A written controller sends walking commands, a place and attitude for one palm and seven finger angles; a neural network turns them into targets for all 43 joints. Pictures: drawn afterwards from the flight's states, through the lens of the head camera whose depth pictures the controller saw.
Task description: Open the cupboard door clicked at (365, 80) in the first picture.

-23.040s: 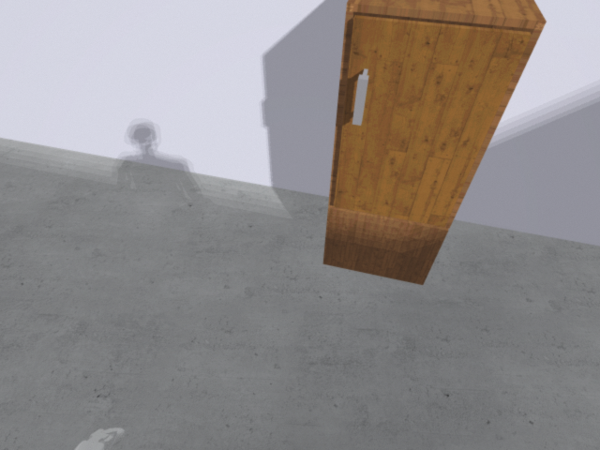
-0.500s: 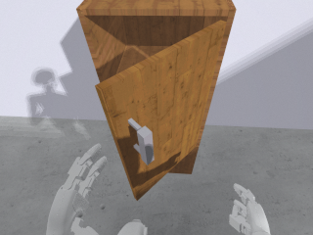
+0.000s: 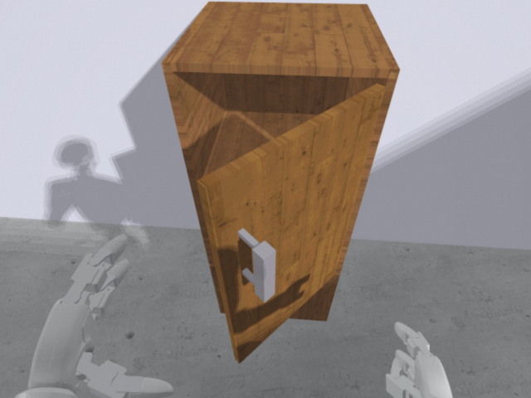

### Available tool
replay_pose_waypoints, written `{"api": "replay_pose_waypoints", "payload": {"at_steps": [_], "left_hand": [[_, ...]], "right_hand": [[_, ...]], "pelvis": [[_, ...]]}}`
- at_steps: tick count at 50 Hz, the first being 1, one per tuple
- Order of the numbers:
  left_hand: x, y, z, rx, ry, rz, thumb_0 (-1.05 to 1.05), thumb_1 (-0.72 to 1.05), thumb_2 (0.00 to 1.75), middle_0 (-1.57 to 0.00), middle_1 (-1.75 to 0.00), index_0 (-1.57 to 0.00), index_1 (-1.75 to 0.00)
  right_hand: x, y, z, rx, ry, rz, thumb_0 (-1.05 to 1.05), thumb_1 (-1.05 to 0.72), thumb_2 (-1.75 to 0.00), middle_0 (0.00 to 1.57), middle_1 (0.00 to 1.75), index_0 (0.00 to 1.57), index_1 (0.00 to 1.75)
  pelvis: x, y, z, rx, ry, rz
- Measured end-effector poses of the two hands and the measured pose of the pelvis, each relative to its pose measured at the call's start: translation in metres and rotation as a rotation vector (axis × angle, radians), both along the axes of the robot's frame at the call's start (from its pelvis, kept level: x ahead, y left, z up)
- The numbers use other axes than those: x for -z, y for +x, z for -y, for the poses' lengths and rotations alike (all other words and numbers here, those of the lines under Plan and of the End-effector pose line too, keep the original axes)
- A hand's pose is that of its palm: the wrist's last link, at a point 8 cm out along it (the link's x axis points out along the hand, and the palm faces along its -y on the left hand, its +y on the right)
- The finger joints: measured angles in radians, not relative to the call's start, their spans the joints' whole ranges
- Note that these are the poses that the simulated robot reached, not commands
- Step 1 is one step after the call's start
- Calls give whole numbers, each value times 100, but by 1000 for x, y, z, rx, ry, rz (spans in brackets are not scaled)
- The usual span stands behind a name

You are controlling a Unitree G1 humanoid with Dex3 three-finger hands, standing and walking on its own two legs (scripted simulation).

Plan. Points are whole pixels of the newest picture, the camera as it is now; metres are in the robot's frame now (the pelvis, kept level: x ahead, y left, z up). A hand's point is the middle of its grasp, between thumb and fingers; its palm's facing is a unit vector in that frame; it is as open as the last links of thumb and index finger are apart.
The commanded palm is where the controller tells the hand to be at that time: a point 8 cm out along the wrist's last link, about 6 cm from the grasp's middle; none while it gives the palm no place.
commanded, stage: draw the hand back to the body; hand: left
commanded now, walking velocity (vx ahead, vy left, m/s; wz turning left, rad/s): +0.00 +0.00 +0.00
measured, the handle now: (255, 264) +0.31 +0.05 +0.06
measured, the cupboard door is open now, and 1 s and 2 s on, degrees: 47 47 47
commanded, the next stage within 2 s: step back with the hand held close in 0.96 s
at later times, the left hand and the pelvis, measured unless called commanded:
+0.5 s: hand (63, 260) +0.22 +0.26 +0.18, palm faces +0.40 -0.82 -0.42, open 10.0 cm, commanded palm +0.17 +0.30 +0.20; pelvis +0.03 +0.01 +0.04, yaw -1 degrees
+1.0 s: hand (70, 249) +0.22 +0.24 +0.19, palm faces +0.43 -0.80 -0.42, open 7.4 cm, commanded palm +0.17 +0.28 +0.21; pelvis +0.03 -0.02 +0.04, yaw -1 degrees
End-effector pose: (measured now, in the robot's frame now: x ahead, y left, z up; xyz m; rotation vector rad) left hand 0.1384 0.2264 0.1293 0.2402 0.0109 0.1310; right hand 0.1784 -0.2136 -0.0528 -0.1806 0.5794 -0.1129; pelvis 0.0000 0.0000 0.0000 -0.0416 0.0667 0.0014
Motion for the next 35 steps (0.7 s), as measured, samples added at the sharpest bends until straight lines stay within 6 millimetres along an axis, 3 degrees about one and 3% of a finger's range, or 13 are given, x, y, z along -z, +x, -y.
{"api": "replay_pose_waypoints", "payload": {"at_steps": [6, 18, 32, 35], "left_hand": [[-8, 3, -21, -123, 87, -52, -1, -19, 43, -16, -30, -17, -30], [-51, 29, -52, -215, 189, 49, 0, 22, 60, -18, -30, -19, -30], [-88, 46, -73, -315, 264, 147, 1, 70, 81, -20, -30, -21, -30], [-86, 47, -71, -323, 254, 139, 1, 78, 84, -20, -30, -21, -30]], "right_hand": [[-7, 6, -9, -19, -16, -27, 1, -90, -90, 21, 30, 20, 30], [-15, 27, -19, -49, -4, -46, 1, -90, -90, 21, 30, 21, 30], [-16, 36, 2, -45, -19, -95, 1, -90, -90, 21, 30, 21, 30], [-14, 34, 8, -34, -11, -108, 1, -90, -90, 21, 30, 21, 30]], "pelvis": [[-13, 8, -5, -1, 6, 28], [-30, 26, -12, 13, 28, 78], [-39, 35, -2, 19, 39, 102], [-40, 35, 2, 21, 41, 104]]}}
